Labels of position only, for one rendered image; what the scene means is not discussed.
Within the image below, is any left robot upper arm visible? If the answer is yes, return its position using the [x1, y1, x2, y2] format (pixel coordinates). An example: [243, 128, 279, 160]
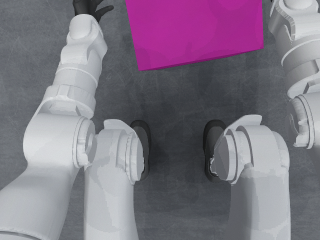
[0, 113, 97, 240]

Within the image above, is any right robot upper arm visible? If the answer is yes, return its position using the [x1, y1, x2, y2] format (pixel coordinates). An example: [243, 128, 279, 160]
[284, 91, 320, 187]

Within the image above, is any robot left shin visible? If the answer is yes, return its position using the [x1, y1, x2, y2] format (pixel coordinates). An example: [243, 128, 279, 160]
[83, 119, 145, 173]

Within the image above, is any robot left forearm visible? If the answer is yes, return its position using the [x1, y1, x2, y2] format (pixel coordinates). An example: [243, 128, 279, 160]
[23, 14, 108, 160]

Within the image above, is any right robot thigh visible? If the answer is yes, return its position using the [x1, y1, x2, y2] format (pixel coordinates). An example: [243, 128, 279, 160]
[218, 125, 291, 240]

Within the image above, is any carton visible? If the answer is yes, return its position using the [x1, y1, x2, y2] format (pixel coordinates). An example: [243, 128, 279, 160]
[125, 0, 264, 71]

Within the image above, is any robot right forearm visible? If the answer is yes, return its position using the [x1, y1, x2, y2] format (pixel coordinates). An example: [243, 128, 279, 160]
[268, 0, 320, 99]

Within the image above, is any left robot hand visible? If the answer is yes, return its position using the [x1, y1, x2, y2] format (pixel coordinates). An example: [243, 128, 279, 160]
[72, 0, 114, 24]

